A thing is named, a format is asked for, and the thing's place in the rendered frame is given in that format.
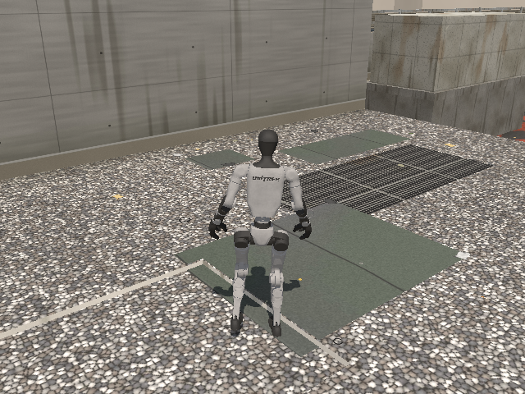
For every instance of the robot left upper arm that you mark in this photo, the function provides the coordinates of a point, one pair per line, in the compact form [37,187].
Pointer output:
[234,184]

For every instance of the left robot forearm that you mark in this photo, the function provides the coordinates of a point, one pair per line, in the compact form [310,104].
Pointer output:
[220,213]

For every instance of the right robot thigh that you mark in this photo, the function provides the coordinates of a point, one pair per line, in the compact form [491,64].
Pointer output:
[279,247]

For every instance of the right robot forearm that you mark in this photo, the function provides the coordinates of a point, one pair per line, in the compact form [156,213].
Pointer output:
[303,215]

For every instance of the robot right upper arm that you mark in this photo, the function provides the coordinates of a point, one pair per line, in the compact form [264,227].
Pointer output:
[295,188]

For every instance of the robot left hand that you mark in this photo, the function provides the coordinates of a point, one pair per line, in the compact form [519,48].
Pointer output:
[213,227]

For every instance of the robot right hand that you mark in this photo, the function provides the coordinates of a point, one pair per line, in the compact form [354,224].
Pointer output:
[307,229]

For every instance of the humanoid robot head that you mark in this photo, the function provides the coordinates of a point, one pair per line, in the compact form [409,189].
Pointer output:
[267,143]

